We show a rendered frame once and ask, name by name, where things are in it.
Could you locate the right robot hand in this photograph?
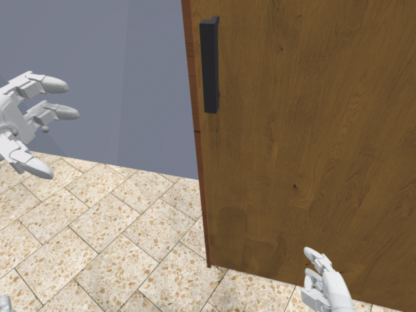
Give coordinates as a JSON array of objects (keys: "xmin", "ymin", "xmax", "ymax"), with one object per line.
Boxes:
[{"xmin": 301, "ymin": 247, "xmax": 354, "ymax": 312}]

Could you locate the left robot hand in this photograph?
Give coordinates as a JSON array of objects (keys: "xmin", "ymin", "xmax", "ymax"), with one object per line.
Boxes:
[{"xmin": 0, "ymin": 71, "xmax": 80, "ymax": 179}]

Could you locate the handle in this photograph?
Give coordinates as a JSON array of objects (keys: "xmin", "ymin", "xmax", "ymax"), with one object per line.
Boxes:
[{"xmin": 200, "ymin": 16, "xmax": 220, "ymax": 114}]

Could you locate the robot left upper arm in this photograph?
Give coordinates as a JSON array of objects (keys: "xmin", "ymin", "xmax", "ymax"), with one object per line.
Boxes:
[{"xmin": 0, "ymin": 295, "xmax": 16, "ymax": 312}]

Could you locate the wardrobe door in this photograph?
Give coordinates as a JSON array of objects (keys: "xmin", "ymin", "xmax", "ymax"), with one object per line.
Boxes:
[{"xmin": 192, "ymin": 0, "xmax": 416, "ymax": 312}]

